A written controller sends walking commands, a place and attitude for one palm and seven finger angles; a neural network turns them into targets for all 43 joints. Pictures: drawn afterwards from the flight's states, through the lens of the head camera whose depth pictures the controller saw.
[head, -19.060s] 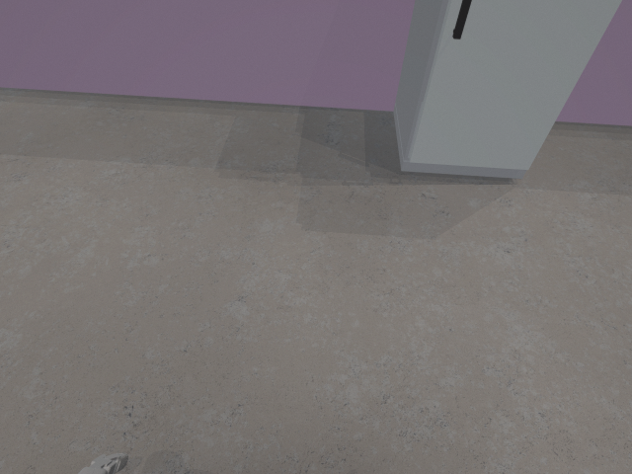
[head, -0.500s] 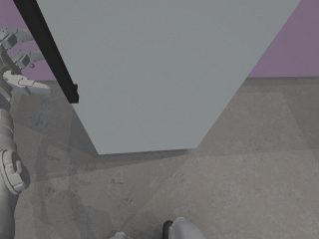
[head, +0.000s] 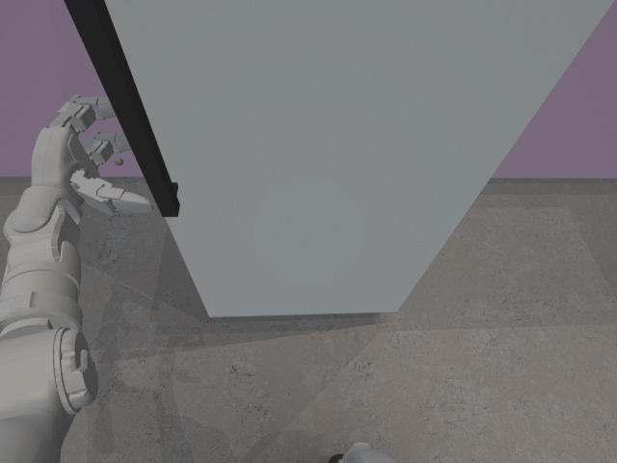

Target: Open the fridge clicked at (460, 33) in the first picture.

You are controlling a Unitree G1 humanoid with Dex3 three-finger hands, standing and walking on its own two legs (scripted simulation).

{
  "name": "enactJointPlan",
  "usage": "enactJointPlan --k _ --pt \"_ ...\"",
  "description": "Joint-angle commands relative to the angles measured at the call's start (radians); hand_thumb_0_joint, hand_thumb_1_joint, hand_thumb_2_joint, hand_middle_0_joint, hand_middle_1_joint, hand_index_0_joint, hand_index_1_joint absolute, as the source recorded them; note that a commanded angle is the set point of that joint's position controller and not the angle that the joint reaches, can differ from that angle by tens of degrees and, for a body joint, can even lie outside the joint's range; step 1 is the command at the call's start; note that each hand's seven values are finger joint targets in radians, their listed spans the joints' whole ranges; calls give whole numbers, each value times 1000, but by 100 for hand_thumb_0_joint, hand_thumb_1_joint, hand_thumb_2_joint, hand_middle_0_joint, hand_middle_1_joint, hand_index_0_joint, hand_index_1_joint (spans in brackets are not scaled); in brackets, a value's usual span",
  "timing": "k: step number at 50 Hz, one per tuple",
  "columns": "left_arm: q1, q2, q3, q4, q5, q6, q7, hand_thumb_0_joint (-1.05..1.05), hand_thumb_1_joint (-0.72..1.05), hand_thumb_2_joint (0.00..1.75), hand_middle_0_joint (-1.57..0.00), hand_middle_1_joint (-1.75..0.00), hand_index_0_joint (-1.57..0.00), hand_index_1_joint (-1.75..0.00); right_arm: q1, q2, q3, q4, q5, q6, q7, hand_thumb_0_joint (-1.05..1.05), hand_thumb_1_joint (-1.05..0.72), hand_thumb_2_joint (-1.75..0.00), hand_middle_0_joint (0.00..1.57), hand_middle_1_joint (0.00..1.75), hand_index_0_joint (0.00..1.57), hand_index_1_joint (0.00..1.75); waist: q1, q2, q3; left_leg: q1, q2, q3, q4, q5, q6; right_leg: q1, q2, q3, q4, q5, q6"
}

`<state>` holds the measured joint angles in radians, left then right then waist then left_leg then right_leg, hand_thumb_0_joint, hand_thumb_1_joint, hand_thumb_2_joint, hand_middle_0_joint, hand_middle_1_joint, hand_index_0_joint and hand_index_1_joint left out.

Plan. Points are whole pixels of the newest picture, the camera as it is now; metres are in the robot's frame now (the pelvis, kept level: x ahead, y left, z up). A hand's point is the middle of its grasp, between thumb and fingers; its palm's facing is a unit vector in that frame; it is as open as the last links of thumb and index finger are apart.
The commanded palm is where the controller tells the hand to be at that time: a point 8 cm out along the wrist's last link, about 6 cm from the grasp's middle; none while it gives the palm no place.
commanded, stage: slide the fingers in behind the handle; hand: left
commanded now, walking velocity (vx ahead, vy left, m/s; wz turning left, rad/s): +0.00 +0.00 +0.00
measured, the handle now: (130, 90) +0.52 +0.21 +0.17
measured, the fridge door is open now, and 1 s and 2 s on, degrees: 0 0 0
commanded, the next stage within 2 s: grip the handle and tug to test in 1.14 s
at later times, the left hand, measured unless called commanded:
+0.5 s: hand (145, 158) +0.46 +0.20 +0.11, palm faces +0.01 -1.00 +0.01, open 14.0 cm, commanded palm +0.44 +0.25 +0.11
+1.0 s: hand (148, 160) +0.46 +0.19 +0.12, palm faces +0.01 -1.00 -0.01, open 14.0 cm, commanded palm +0.43 +0.24 +0.11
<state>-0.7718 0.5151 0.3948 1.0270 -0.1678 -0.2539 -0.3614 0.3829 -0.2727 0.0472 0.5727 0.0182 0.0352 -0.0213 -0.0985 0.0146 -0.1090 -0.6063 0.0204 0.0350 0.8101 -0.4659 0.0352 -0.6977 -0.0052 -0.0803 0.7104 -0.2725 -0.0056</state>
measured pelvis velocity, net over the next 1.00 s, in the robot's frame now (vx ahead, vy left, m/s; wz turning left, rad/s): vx -0.02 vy -0.01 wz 0.00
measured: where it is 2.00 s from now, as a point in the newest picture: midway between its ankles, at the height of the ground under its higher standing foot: outside the picture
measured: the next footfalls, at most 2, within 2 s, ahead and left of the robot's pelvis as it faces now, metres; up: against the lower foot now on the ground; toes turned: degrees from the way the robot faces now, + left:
none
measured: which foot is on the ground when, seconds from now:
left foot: down 0.00-1.00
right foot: down 0.00-1.00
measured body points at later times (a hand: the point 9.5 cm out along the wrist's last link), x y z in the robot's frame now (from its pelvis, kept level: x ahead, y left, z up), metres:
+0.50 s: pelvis -0.02 -0.01 +0.00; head +0.07 +0.00 +0.44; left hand +0.46 +0.26 +0.12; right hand +0.01 -0.28 -0.11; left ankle -0.05 +0.09 -0.71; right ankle +0.04 -0.12 -0.71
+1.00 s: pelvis -0.02 -0.01 +0.00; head +0.06 +0.00 +0.44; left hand +0.45 +0.25 +0.12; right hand +0.02 -0.28 -0.11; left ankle -0.05 +0.09 -0.71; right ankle +0.04 -0.12 -0.71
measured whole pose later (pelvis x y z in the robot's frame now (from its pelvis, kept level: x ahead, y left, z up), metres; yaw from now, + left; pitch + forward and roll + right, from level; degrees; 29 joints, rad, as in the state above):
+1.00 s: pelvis -0.02 -0.01 +0.00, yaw +0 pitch +14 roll -1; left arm -0.83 0.48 0.37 1.08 -0.14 -0.29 -0.30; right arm 0.40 -0.28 0.04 0.60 0.02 0.00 -0.03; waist -0.11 0.01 -0.09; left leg -0.61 0.02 0.04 0.80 -0.44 0.02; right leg -0.71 -0.01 -0.07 0.72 -0.25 -0.02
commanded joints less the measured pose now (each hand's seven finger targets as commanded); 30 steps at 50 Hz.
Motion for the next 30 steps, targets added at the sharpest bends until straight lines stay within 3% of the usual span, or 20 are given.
enactJointPlan --k 1,5,8,9,10,12,13,16,17,19,23,25,28,30 --pt "-451 298 53 -135 -12 -61 9 0 -50 30 -30 -120 -30 -120 128 -184 -61 -56 -3 -27 -18 0 -90 -90 20 30 20 30 -20 33 -323 47 0 -63 -111 429 -30 324 27 54 -8 327 -30" --pt "-495 325 52 -164 11 -80 5 0 -50 30 -30 -120 -30 -120 123 -180 -57 -62 -5 -35 -22 0 -90 -90 20 30 20 30 -14 88 -365 52 -6 -59 -108 425 -25 337 21 65 0 334 -32" --pt "-492 293 30 -201 -1 -104 -6 0 -50 30 -30 -120 -30 -120 122 -176 -58 -67 -4 -39 -20 0 -90 -90 20 30 20 30 -11 132 -415 111 -2 -65 -98 488 -35 326 26 63 6 349 -35" --pt "-503 258 6 -196 -10 -104 -10 0 -50 30 -30 -120 -30 -120 117 -174 -58 -62 -3 -41 -19 0 -90 -90 20 30 20 30 -20 128 -401 109 -2 -63 -99 464 -34 315 27 62 0 333 -33" --pt "-512 254 10 -183 -19 -102 -11 0 -50 30 -30 -120 -30 -120 122 -178 -60 -56 -4 -43 -20 0 -90 -90 20 30 20 30 -29 84 -393 95 -1 -63 -101 429 -30 316 28 61 -6 321 -29" --pt "-487 258 23 -160 -30 -95 -11 0 -50 30 -30 -120 -30 -120 123 -182 -61 -60 0 -45 -23 0 -90 -90 20 30 20 30 -23 62 -375 69 -4 -62 -109 399 -23 330 27 61 -10 310 -32" --pt "-507 245 6 -144 -29 -85 -11 0 -50 30 -30 -120 -30 -120 121 -182 -58 -52 1 -47 -24 0 -90 -90 20 30 20 30 -34 55 -359 54 -5 -61 -116 363 -21 319 25 61 -15 289 -28" --pt "-526 285 25 -118 0 -68 10 0 -50 30 -30 -120 -30 -120 130 -186 -58 -42 -2 -48 -25 0 -90 -90 20 30 20 30 -33 60 -327 11 -9 -60 -122 313 -16 314 19 65 -19 254 -27" --pt "-528 314 47 -135 8 -75 20 0 -50 30 -30 -120 -30 -120 133 -186 -60 -45 -4 -49 -27 0 -90 -90 20 30 20 30 -22 90 -344 26 -11 -61 -118 337 -17 319 19 67 -13 266 -32" --pt "-544 265 5 -163 19 -88 33 0 -50 30 -30 -120 -30 -120 134 -175 -58 -46 -5 -53 -22 0 -90 -90 20 30 20 30 -25 131 -366 58 -11 -62 -118 364 -23 305 20 65 -11 270 -32" --pt "-523 306 57 -166 0 -107 47 0 -50 30 -30 -120 -30 -120 142 -183 -63 -47 -6 -55 -20 0 -90 -90 20 30 20 30 -20 47 -412 35 -9 -55 -116 359 -17 366 24 74 -11 303 -26" --pt "-509 292 52 -144 1 -102 46 0 -50 30 -30 -120 -30 -120 138 -180 -62 -47 -5 -55 -19 0 -90 -90 20 30 20 30 -18 50 -386 10 -12 -45 -122 331 -14 379 21 78 -17 298 -26" --pt "-459 330 75 -163 20 -103 50 0 -50 30 -30 -120 -30 -120 137 -179 -63 -57 -5 -53 -17 0 -90 -90 20 30 20 30 8 89 -406 10 -13 -40 -125 358 -14 400 19 83 -9 322 -30" --pt "-454 266 28 -149 21 -93 51 0 -50 30 -30 -120 -30 -120 135 -175 -62 -58 -3 -53 -14 0 -90 -90 20 30 20 30 -10 72 -359 13 -10 -38 -132 331 -13 361 21 76 -21 291 -27"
